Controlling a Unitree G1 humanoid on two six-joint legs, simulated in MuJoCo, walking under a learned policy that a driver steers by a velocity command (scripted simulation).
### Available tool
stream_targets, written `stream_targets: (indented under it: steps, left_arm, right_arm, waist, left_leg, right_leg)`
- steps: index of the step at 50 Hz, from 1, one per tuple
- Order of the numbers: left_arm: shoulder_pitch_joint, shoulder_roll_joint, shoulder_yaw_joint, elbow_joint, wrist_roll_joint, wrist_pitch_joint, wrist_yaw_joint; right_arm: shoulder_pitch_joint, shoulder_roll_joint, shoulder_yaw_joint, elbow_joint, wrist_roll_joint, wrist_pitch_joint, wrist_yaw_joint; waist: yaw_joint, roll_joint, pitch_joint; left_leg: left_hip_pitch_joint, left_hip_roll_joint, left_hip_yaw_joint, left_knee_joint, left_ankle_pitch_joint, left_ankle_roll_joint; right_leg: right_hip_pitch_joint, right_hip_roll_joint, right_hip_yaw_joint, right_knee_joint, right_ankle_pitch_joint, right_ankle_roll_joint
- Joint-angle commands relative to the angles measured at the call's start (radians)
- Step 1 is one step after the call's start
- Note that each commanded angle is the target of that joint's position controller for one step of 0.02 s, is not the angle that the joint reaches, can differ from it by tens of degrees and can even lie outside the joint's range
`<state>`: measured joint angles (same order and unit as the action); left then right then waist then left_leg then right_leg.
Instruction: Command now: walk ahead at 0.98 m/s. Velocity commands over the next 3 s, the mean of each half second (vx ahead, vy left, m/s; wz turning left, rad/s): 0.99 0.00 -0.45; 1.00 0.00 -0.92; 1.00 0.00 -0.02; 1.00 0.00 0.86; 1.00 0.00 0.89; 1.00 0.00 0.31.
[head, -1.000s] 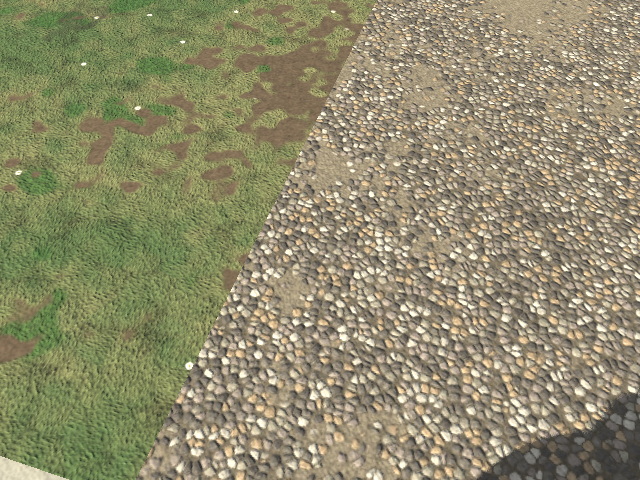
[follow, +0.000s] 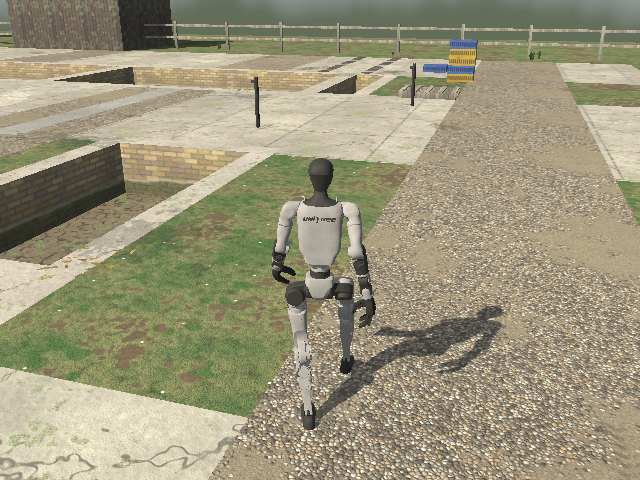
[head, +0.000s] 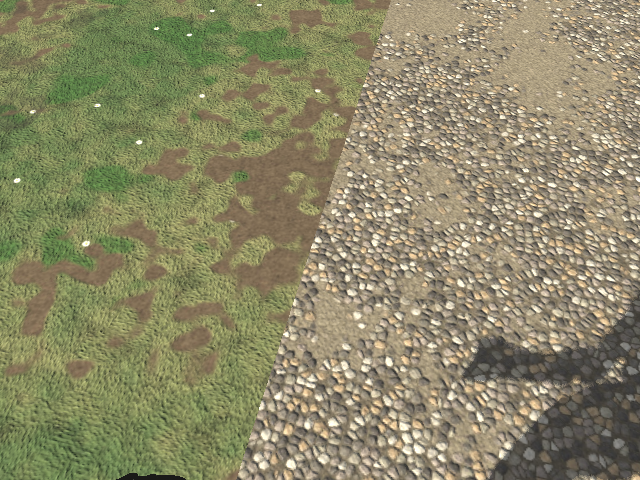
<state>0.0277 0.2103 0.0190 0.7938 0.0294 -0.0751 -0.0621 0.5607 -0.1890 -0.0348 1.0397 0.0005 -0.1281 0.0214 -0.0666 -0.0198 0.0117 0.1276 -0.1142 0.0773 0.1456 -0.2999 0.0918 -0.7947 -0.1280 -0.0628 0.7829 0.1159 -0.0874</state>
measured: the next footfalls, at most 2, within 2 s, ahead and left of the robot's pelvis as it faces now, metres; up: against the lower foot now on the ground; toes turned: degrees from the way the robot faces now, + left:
right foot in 0.14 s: +0.36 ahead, -0.07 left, +0.00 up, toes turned -5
left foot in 0.58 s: +0.81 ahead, +0.07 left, +0.00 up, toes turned -21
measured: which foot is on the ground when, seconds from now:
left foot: down 0.00-0.16, up 0.18-0.56, down 0.58-1.00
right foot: up 0.00-0.12, down 0.14-0.56, up 0.58-1.00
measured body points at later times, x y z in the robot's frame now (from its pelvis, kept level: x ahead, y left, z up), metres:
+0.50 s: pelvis +0.49 -0.02 +0.00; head +0.52 -0.03 +0.45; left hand +0.45 +0.25 -0.13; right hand +0.72 -0.27 -0.05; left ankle +0.74 +0.10 -0.69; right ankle +0.32 -0.07 -0.73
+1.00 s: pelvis +0.91 -0.15 -0.03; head +0.94 -0.17 +0.42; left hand +1.27 -0.17 -0.07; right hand +0.68 -0.29 -0.16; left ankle +0.78 +0.08 -0.72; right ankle +1.03 -0.29 -0.71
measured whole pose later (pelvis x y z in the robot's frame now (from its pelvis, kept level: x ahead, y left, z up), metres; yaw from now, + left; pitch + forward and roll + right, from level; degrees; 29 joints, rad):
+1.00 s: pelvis +0.91 -0.15 -0.03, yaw -42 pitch +1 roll +2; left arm -0.08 0.29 0.02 0.61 0.03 -0.02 -0.09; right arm 0.53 -0.25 -0.04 0.94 -0.03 -0.09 -0.02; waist -0.07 -0.04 0.05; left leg 0.25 0.03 0.34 0.34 -0.46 -0.07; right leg -0.67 0.02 -0.17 0.74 -0.07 -0.20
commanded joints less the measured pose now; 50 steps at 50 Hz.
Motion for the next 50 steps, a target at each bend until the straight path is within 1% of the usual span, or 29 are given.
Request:
stream_targets:
  steps: [1, 4, 6, 7, 8, 9, 10, 11, 12, 14, 16, 20, 23, 25, 27, 28, 29, 30, 31, 32, 33, 34, 35, 38, 41, 44, 46, 48, 50]
  left_arm:
    - [-0.135, 0.035, -0.008, -0.080, -0.012, -0.010, -0.002]
    - [-0.077, 0.088, 0.008, -0.075, -0.009, -0.012, 0.018]
    - [0.229, 0.158, 0.039, 0.016, -0.013, -0.011, 0.039]
    - [0.421, 0.193, 0.060, 0.074, -0.005, -0.006, 0.053]
    - [0.556, 0.265, 0.085, 0.098, 0.007, 0.003, 0.066]
    - [0.486, 0.294, 0.099, 0.107, 0.016, 0.009, 0.051]
    - [0.405, 0.223, 0.095, 0.099, 0.004, 0.008, 0.036]
    - [0.364, 0.174, 0.084, 0.105, -0.003, 0.000, 0.033]
    - [0.345, 0.135, 0.077, 0.121, -0.001, -0.003, 0.033]
    - [0.330, 0.109, 0.063, 0.134, -0.007, -0.013, 0.052]
    - [0.345, 0.133, 0.064, 0.133, -0.028, -0.032, 0.057]
    - [0.360, 0.183, 0.080, 0.098, -0.027, -0.049, 0.048]
    - [0.416, 0.224, 0.096, 0.094, -0.041, -0.049, 0.035]
    - [0.435, 0.231, 0.099, 0.091, -0.040, -0.040, 0.044]
    - [0.424, 0.284, 0.110, 0.081, -0.029, -0.033, 0.051]
    - [0.380, 0.306, 0.116, 0.068, -0.025, -0.033, 0.049]
    - [0.350, 0.211, 0.091, 0.033, -0.021, -0.040, 0.046]
    - [0.463, 0.047, 0.052, -0.019, -0.078, -0.037, 0.051]
    - [0.435, 0.126, 0.050, -0.030, -0.060, -0.023, 0.061]
    - [0.334, 0.164, 0.058, -0.023, -0.038, -0.010, 0.059]
    - [0.286, 0.161, 0.058, -0.026, -0.024, -0.001, 0.047]
    - [0.240, 0.147, 0.058, -0.036, -0.009, 0.010, 0.031]
    - [0.242, 0.121, 0.054, -0.055, 0.000, 0.026, 0.018]
    - [0.140, 0.073, 0.034, -0.124, 0.004, 0.060, -0.003]
    - [0.049, 0.081, 0.018, -0.188, 0.002, 0.062, -0.021]
    - [-0.069, 0.104, 0.009, -0.224, 0.001, 0.062, -0.039]
    - [-0.102, 0.107, 0.005, -0.229, 0.001, 0.059, -0.045]
    - [-0.028, 0.140, 0.014, -0.203, -0.002, 0.057, -0.034]
    - [0.267, 0.208, 0.048, -0.124, -0.004, 0.054, -0.011]
  right_arm:
    - [-0.009, -0.136, -0.010, -0.054, 0.007, -0.026, -0.013]
    - [0.004, -0.202, -0.016, -0.043, -0.018, -0.008, -0.032]
    - [-0.036, -0.250, -0.033, -0.042, -0.049, 0.025, -0.055]
    - [-0.084, -0.252, -0.038, -0.055, -0.051, 0.034, -0.058]
    - [-0.111, -0.170, -0.023, -0.089, -0.058, 0.023, -0.049]
    - [0.005, -0.057, -0.001, -0.134, 0.010, -0.002, -0.011]
    - [-0.137, -0.141, -0.007, -0.166, -0.002, -0.016, -0.020]
    - [-0.247, -0.155, -0.008, -0.204, -0.009, -0.028, -0.019]
    - [-0.280, -0.134, -0.001, -0.219, -0.022, -0.031, -0.018]
    - [-0.307, -0.098, 0.011, -0.256, -0.063, 0.000, -0.005]
    - [-0.347, -0.094, 0.016, -0.294, -0.078, 0.028, 0.006]
    - [-0.608, -0.098, 0.038, -0.410, -0.049, 0.032, 0.024]
    - [-0.650, -0.124, 0.036, -0.430, -0.027, 0.032, 0.019]
    - [-0.649, -0.160, 0.025, -0.443, -0.028, 0.031, 0.007]
    - [-0.473, -0.231, -0.006, -0.401, -0.027, 0.023, -0.015]
    - [-0.286, -0.268, -0.026, -0.359, -0.029, 0.020, -0.033]
    - [-0.073, -0.343, -0.052, -0.334, -0.055, 0.020, -0.057]
    - [-0.092, -0.411, -0.065, -0.336, -0.103, 0.023, -0.050]
    - [-0.172, -0.360, -0.072, -0.342, -0.076, 0.032, -0.038]
    - [-0.260, -0.245, -0.049, -0.356, -0.065, 0.034, -0.033]
    - [-0.284, -0.195, -0.037, -0.341, -0.062, 0.035, -0.028]
    - [-0.265, -0.174, -0.031, -0.316, -0.062, 0.035, -0.029]
    - [-0.240, -0.155, -0.024, -0.286, -0.056, 0.028, -0.029]
    - [-0.192, -0.114, -0.015, -0.226, -0.020, 0.003, -0.010]
    - [-0.224, -0.139, -0.018, -0.218, -0.021, -0.014, -0.008]
    - [-0.196, -0.180, -0.024, -0.198, -0.024, -0.016, -0.018]
    - [-0.147, -0.221, -0.029, -0.187, -0.026, -0.009, -0.030]
    - [-0.115, -0.283, -0.042, -0.190, -0.025, 0.014, -0.049]
    - [-0.178, -0.339, -0.059, -0.218, -0.033, 0.048, -0.059]
  waist:
    - [0.026, 0.030, 0.168]
    - [0.078, 0.115, 0.048]
    - [0.221, 0.166, -0.120]
    - [0.316, 0.148, -0.199]
    - [0.326, 0.021, -0.274]
    - [0.160, -0.334, -0.353]
    - [0.178, -0.120, -0.234]
    - [0.165, -0.011, -0.132]
    - [0.118, 0.086, -0.056]
    - [0.041, 0.086, 0.012]
    - [0.019, 0.057, 0.058]
    - [0.073, 0.014, 0.143]
    - [0.122, -0.024, 0.088]
    - [0.124, -0.038, 0.056]
    - [0.040, -0.038, -0.085]
    - [-0.068, -0.032, -0.178]
    - [-0.149, 0.037, -0.321]
    - [-0.033, 0.352, -0.432]
    - [-0.005, 0.346, -0.381]
    - [-0.011, 0.200, -0.215]
    - [-0.001, 0.100, -0.124]
    - [0.005, 0.071, -0.076]
    - [0.034, 0.119, -0.054]
    - [0.060, 0.120, 0.003]
    - [0.094, 0.118, 0.054]
    - [0.082, 0.054, 0.130]
    - [0.082, 0.055, 0.129]
    - [0.133, 0.108, 0.052]
    - [0.286, 0.141, -0.090]
  left_leg:
    - [-0.195, 0.249, -0.067, -0.174, 0.662, 0.060]
    - [0.049, 0.291, -0.040, 0.052, 1.250, 0.032]
    - [0.083, 0.318, 0.003, 0.443, 1.387, 0.022]
    - [-0.047, 0.291, 0.031, 0.734, 1.237, 0.022]
    - [-0.313, 0.206, 0.023, 1.108, 0.645, 0.035]
    - [-0.788, 0.022, -0.085, 1.429, -0.142, -0.025]
    - [-0.929, 0.100, -0.159, 1.408, -0.040, 0.011]
    - [-0.926, 0.147, -0.169, 1.325, 0.040, 0.017]
    - [-0.871, 0.180, -0.163, 1.240, 0.059, 0.009]
    - [-0.786, 0.213, -0.163, 1.137, 0.027, -0.039]
    - [-0.793, 0.236, -0.139, 1.035, -0.009, -0.084]
    - [-0.634, 0.206, -0.062, 0.607, 0.293, -0.132]
    - [-0.510, 0.156, -0.053, 0.467, 0.454, -0.115]
    - [-0.490, 0.138, -0.072, 0.376, 0.403, -0.102]
    - [-0.291, 0.093, -0.071, 0.356, 0.248, -0.079]
    - [-0.077, 0.131, -0.078, 0.378, 0.193, -0.071]
    - [0.159, 0.320, -0.259, 0.402, -0.121, -0.053]
    - [0.346, 0.620, -0.786, 0.214, -0.382, 0.020]
    - [0.255, 0.600, -0.942, 0.114, -0.516, 0.045]
    - [0.106, 0.538, -0.731, 0.111, -0.464, 0.030]
    - [-0.014, 0.494, -0.563, 0.115, -0.256, 0.022]
    - [-0.090, 0.446, -0.429, 0.103, -0.097, 0.001]
    - [-0.134, 0.433, -0.345, 0.100, -0.004, -0.005]
    - [-0.176, 0.407, -0.148, 0.067, 0.244, -0.037]
    - [-0.247, 0.369, 0.030, 0.014, 0.412, -0.050]
    - [-0.240, 0.328, 0.163, -0.043, 0.533, -0.074]
    - [-0.179, 0.322, 0.222, 0.009, 0.890, -0.092]
    - [-0.079, 0.350, 0.228, 0.177, 1.285, -0.105]
    - [-0.124, 0.398, 0.196, 0.562, 1.421, -0.082]
  right_leg:
    - [0.212, 0.073, -0.080, -0.182, 0.096, -0.026]
    - [0.310, 0.184, -0.112, -0.234, -0.076, -0.062]
    - [0.571, 0.235, -0.102, -0.245, -0.209, -0.100]
    - [0.796, 0.197, -0.065, -0.274, -0.252, -0.132]
    - [1.020, -0.002, 0.189, -0.191, -0.490, -0.167]
    - [1.281, -0.209, 0.860, -0.419, -0.675, -0.358]
    - [1.215, -0.162, 0.849, -0.518, -0.641, -0.319]
    - [1.072, -0.134, 0.707, -0.531, -0.529, -0.285]
    - [0.914, -0.096, 0.618, -0.555, -0.424, -0.257]
    - [0.696, -0.017, 0.508, -0.587, -0.358, -0.234]
    - [0.586, 0.011, 0.468, -0.626, -0.351, -0.243]
    - [0.372, 0.099, 0.364, -0.706, -0.180, -0.195]
    - [0.481, 0.080, 0.371, -0.678, 0.031, -0.147]
    - [0.631, 0.066, 0.390, -0.581, 0.149, -0.115]
    - [0.715, 0.074, 0.381, -0.301, 0.405, -0.073]
    - [0.621, 0.112, 0.367, -0.065, 0.353, -0.056]
    - [0.460, 0.163, 0.318, 0.263, 0.083, -0.053]
    - [0.152, 0.259, 0.218, 0.567, -0.631, -0.029]
    - [0.043, 0.182, 0.188, 0.654, -0.544, -0.053]
    - [0.014, 0.124, 0.159, 0.629, -0.439, -0.050]
    - [0.035, 0.091, 0.148, 0.582, -0.389, -0.041]
    - [0.057, 0.066, 0.146, 0.553, -0.382, -0.036]
    - [0.066, 0.048, 0.144, 0.539, -0.380, -0.029]
    - [-0.002, 0.014, 0.111, 0.523, -0.330, -0.028]
    - [0.016, 0.017, 0.066, 0.391, -0.165, -0.030]
    - [0.089, 0.051, -0.041, 0.131, -0.077, -0.056]
    - [0.192, 0.116, -0.124, 0.019, -0.082, -0.091]
    - [0.308, 0.189, -0.162, -0.016, -0.155, -0.119]
    - [0.617, 0.235, -0.118, -0.032, -0.258, -0.163]
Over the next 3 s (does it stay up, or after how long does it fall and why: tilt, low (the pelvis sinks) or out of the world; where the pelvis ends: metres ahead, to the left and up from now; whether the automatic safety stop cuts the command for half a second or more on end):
stays up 2.57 -0.76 0.00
